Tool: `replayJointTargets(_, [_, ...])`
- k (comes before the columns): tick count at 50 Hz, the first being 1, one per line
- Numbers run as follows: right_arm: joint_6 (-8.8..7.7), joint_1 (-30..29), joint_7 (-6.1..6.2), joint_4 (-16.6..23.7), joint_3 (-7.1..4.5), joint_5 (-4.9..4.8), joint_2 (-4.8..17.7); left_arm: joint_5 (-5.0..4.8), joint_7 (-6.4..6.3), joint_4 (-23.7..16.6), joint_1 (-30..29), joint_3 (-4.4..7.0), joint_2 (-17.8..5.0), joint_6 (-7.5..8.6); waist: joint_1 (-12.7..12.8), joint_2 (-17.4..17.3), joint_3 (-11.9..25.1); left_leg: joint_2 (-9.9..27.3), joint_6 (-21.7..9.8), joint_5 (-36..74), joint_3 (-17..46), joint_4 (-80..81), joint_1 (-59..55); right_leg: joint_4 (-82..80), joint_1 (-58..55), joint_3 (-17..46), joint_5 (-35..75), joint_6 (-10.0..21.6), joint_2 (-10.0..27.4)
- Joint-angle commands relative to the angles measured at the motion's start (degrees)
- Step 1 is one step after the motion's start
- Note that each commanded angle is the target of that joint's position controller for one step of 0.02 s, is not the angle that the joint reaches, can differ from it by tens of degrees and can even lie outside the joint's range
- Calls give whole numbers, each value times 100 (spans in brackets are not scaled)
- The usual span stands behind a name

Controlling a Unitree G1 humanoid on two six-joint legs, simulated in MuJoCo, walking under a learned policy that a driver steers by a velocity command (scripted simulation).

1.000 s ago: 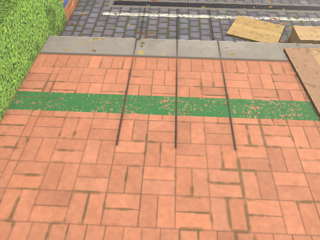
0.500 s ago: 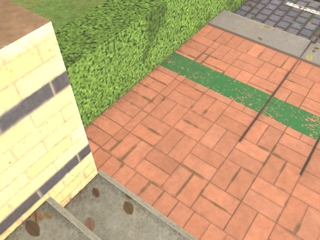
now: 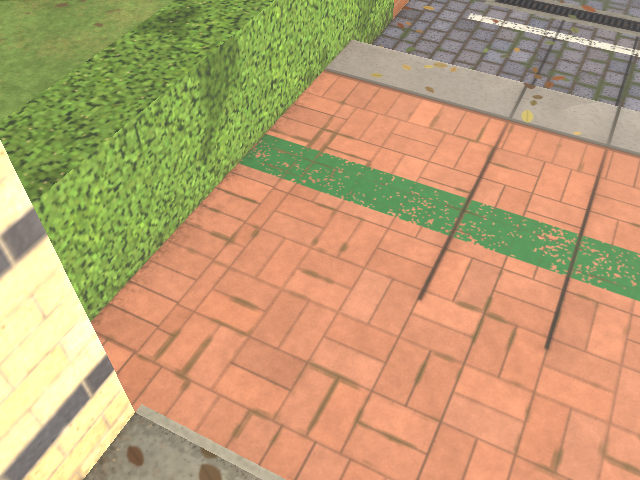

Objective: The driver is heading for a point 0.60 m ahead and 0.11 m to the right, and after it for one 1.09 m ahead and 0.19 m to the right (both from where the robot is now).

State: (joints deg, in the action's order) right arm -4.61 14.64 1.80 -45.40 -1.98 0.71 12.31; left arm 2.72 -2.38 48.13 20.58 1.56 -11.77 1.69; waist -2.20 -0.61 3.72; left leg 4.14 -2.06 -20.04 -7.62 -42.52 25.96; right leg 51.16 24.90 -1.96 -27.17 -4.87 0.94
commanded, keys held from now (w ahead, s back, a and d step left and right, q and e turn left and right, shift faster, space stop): e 0.10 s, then w+e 0.40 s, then w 0.16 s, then w+q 0.34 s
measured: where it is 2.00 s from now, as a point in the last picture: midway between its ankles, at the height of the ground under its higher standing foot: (368, 369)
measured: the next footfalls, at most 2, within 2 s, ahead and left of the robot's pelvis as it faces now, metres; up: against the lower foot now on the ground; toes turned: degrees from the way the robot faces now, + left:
right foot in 0.04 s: +0.01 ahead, -0.12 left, +0.00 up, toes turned -5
left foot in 0.58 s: +0.16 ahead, +0.05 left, +0.00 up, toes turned -21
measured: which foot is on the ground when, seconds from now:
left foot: down 0.00-0.06, up 0.08-0.56, down 0.58-0.88, up 0.90-1.00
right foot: up 0.00-0.02, down 0.04-0.60, up 0.62-0.86, down 0.88-1.00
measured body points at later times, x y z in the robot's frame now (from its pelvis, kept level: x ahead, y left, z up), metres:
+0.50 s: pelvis +0.09 -0.06 +0.00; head +0.07 -0.06 +0.45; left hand +0.13 +0.16 -0.14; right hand +0.16 -0.31 -0.12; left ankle +0.14 +0.08 -0.66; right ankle -0.03 -0.12 -0.71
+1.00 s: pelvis +0.32 -0.12 -0.17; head +0.32 -0.12 +0.28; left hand +0.39 +0.12 -0.31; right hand +0.28 -0.36 -0.31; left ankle +0.31 +0.03 -0.68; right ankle +0.25 -0.19 -0.87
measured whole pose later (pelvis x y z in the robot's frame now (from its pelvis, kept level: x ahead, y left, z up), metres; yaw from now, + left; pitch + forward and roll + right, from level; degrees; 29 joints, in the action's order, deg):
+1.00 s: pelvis +0.32 -0.12 -0.17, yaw -16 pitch +1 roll -1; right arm -5.8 22.4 -5.0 -52.4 -0.2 3.9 13.5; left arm 6.9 2.8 54.7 22.4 0.7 -12.9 4.4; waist 1.2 -1.6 2.6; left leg -2.0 -4.1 -23.1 6.4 -104.2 43.9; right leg 43.0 17.0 -5.6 -27.3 3.6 -2.7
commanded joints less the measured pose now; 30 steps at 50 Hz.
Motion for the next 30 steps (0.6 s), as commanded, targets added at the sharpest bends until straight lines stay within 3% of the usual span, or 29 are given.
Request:
replayJointTargets(1, [-21,247,244,157,-384,129,1140,-6,-109,-524,-191,40,-311,189,-65,-411,188,1755,-1138,1542,1970,1774,-837,-1207,-15,-496,533,441,-196])
replayJointTargets(2, [-26,-253,181,222,-393,270,1260,-77,-39,-361,275,147,-349,214,365,-467,199,1464,-872,1530,1367,1597,54,-1720,-1296,-688,1647,613,-441])
replayJointTargets(3, [-56,-399,136,265,-355,368,1028,-38,-14,-189,750,289,-503,273,661,-168,402,1087,-436,1031,729,790,862,-2024,-2528,-201,2676,821,-325])
replayJointTargets(4, [-98,-680,102,926,-186,281,266,118,-146,-95,1751,566,-1621,423,859,1801,922,-94,406,-1648,-318,-1551,2475,-2619,-4117,2535,5613,2133,1384])
replayJointTargets(5, [-158,-1152,67,1063,-183,-8,264,421,5,-55,2579,644,-1760,518,1531,665,392,-826,521,-2294,1137,-2163,4227,-2636,-4877,3839,6253,2591,2078])
replayJointTargets(6, [-127,-1083,15,855,-168,-13,168,549,265,137,2644,597,-1404,476,1438,175,-253,-809,491,-1672,1928,-2135,4979,-2687,-4798,3502,5856,2394,2123])
replayJointTargets(7, [-95,-801,32,747,-324,101,621,321,501,73,2090,524,-1087,393,940,445,-346,-512,406,-1062,1745,-2474,5011,-2795,-4269,3119,4673,2211,1987])
replayJointTargets(8, [-92,-439,72,504,-445,280,959,-101,646,-175,1128,438,-797,321,445,498,-164,-218,373,-460,1377,-2755,4341,-3013,-3182,2598,3204,2063,1632])
replayJointTargets(9, [-49,-116,48,306,-389,489,850,-265,735,-362,472,364,-585,264,159,484,-269,-89,296,155,1249,-2829,3760,-3343,-1951,2353,1480,1998,1268])
replayJointTargets(10, [27,88,-114,105,-255,639,460,-142,791,-358,209,278,-480,242,17,645,-365,-97,207,820,1154,-3202,3133,-3569,-840,2250,386,2028,941])
replayJointTargets(11, [93,132,-256,48,-138,629,110,-9,778,-291,212,229,-445,254,25,554,-385,-152,215,1191,1040,-3417,2861,-3697,-301,2159,42,2051,781])
replayJointTargets(13, [119,-16,-413,-2,-98,398,191,40,633,-133,280,234,-601,410,139,455,-308,-160,343,1643,859,-3020,2358,-3795,196,1990,-132,2019,643])
replayJointTargets(14, [124,48,-462,-82,-35,370,203,119,553,71,307,237,-711,480,119,575,-276,-109,438,1929,882,-3203,2142,-3725,354,1998,138,1951,574])
replayJointTargets(15, [122,-149,-477,-38,-11,388,275,134,513,191,372,210,-741,537,191,563,-300,-78,507,2024,906,-3140,2245,-3648,236,2063,236,1953,572])
replayJointTargets(16, [127,-151,-505,-69,46,464,298,168,487,305,448,157,-731,575,226,526,-202,-59,557,2063,839,-3098,2046,-3515,190,2020,499,1951,514])
replayJointTargets(17, [117,-431,-489,55,91,533,338,155,475,370,381,50,-573,610,238,545,-166,-42,535,2066,832,-2959,1982,-3364,64,2120,660,1956,511])
replayJointTargets(19, [112,-746,-382,157,136,572,396,152,485,483,446,-62,-511,655,312,679,-172,-8,466,1705,760,-2654,1920,-3031,-297,2319,879,2042,492])
replayJointTargets(21, [97,-921,-282,257,160,582,450,193,508,615,614,-116,-537,673,362,745,-252,-69,360,1004,737,-2367,2024,-2564,-816,2722,1276,2162,576])
replayJointTargets(23, [59,-1193,-173,421,208,564,346,226,465,672,868,-142,-463,675,526,753,-171,-212,351,91,726,-2074,2215,-1943,-1544,3043,2316,2254,622])
replayJointTargets(25, [-15,-1273,-142,500,279,491,192,163,406,699,1065,-97,-473,674,674,746,-222,-375,344,-664,725,-1826,2340,-1337,-1985,3360,3018,2284,608])
replayJointTargets(26, [-38,-1038,-182,364,316,501,119,172,412,700,1040,-56,-520,658,653,585,-253,-420,345,-763,704,-1658,2188,-1033,-1945,3411,3254,2303,594])
replayJointTargets(27, [-69,-273,-247,66,302,514,122,179,460,567,698,24,-680,654,342,401,-234,-579,320,-762,553,-1410,1260,-554,-1290,3305,3606,2302,423])
replayJointTargets(28, [-111,1331,-291,-492,219,524,244,217,583,204,-300,111,-896,661,-549,-166,-107,-877,217,-390,188,-928,-948,389,415,2802,3928,2262,19])
replayJointTargets(29, [-154,3436,-284,-1165,17,507,571,320,781,-217,-1148,220,-1130,710,-1535,-557,93,-1020,124,-417,86,-969,-3296,1825,2379,2475,4067,2252,-439])
replayJointTargets(30, [-217,4399,-282,-1611,-49,516,805,287,1000,-361,-1345,100,-304,776,-1590,-1155,211,-27,-937,22,2137,-93,-4313,4274,3674,1797,854,1851,-1263])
